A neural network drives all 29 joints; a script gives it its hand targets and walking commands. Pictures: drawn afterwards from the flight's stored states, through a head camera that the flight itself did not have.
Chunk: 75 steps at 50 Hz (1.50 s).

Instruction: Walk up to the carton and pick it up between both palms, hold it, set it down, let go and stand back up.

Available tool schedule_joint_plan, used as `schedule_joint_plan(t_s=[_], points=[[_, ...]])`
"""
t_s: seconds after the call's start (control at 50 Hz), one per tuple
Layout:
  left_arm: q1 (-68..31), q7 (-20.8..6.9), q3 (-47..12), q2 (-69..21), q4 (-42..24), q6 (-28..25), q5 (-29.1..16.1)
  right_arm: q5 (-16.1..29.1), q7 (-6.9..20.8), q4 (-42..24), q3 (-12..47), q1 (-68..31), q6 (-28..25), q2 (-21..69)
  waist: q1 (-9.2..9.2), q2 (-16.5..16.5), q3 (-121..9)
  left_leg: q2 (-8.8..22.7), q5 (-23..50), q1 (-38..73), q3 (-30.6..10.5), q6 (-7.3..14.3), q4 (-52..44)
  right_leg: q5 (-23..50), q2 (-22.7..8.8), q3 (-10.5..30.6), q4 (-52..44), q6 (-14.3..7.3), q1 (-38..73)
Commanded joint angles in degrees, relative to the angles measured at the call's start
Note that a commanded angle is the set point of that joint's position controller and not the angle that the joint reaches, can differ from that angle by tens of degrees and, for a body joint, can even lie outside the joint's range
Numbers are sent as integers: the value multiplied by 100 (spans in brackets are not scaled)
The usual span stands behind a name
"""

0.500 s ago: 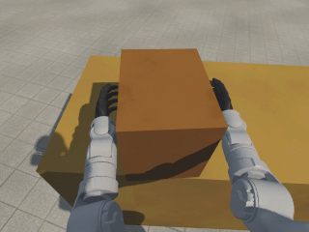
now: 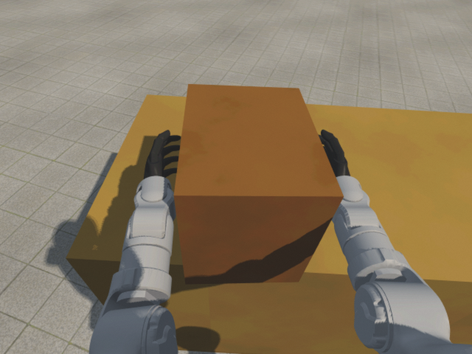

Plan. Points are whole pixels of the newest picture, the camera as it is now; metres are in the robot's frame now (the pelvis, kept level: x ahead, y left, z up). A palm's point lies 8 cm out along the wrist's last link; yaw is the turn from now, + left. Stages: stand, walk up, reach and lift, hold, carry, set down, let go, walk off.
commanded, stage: reach and lift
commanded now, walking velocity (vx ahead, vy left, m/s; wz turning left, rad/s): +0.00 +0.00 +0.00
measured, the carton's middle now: (243, 183) +0.42 +0.01 +0.06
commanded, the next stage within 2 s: none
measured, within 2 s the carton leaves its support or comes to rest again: neither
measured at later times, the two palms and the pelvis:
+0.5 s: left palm (146, 157) +0.38 +0.17 +0.17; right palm (341, 156) +0.39 -0.14 +0.17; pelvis +0.00 +0.01 +0.00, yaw +0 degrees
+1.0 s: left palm (137, 143) +0.36 +0.17 +0.21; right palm (350, 143) +0.37 -0.14 +0.21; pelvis -0.01 +0.01 +0.00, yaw +1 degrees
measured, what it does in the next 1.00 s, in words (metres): stands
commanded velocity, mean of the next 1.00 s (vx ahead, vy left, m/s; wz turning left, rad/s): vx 0.00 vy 0.00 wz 0.00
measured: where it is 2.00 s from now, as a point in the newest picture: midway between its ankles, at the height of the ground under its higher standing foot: outside the picture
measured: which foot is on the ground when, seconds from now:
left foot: down 0.00-1.00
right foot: down 0.00-1.00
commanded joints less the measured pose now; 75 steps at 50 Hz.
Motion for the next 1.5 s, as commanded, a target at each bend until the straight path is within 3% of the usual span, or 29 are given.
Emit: schedule_joint_plan(t_s=[0.0,0.16,0.22,0.38,0.62,0.82,1.06,1.34,1.48], points=[[-3422,-671,-2256,-3357,-387,-54,-419,208,469,-1438,1703,-4157,-114,3285,-117,95,-2631,-478,1318,929,419,94,29,1660,218,-379,73,157,972],[-3511,-853,-1854,-3234,-231,457,-311,361,482,-1276,1427,-4305,345,3164,-144,121,-1781,-506,746,978,440,149,-193,596,243,-392,-169,168,724],[-3594,-858,-1939,-3315,-378,579,-366,441,518,-1279,1393,-4387,407,3130,-168,240,-1842,-482,899,1201,415,93,-152,480,288,-412,-179,144,636],[-3673,-886,-2333,-3390,-855,832,-558,823,394,-1620,1714,-4566,534,3120,-329,420,-2147,-493,1439,1494,313,12,81,953,341,-415,-111,149,758],[-3590,-1104,-2560,-3237,-1519,1267,-665,1513,-15,-2651,2557,-4630,1012,3328,-447,241,-2137,-626,1634,1405,210,30,160,1683,340,-331,8,247,1346],[-3683,-1284,-2486,-3089,-1850,1597,-602,1727,-242,-3028,2822,-4599,1401,3360,-510,167,-1893,-653,1521,1453,211,37,69,1438,368,-321,-29,269,1362],[-4141,-1345,-2438,-3047,-1759,1898,-593,1820,-272,-2823,2635,-4939,1644,3385,-595,352,-1678,-625,1001,1381,266,58,-80,599,367,-322,-134,199,1079],[-4462,-1375,-2192,-2989,-1529,2169,-603,1985,-296,-2738,2571,-5413,1899,3393,-582,277,-1694,-641,734,1194,277,115,-148,352,408,-285,-152,190,1143],[-4522,-1414,-2111,-2922,-1542,2239,-635,2163,-372,-2765,2676,-5495,2049,3457,-567,233,-1774,-676,1011,1258,264,104,-65,671,429,-239,-137,223,1243]])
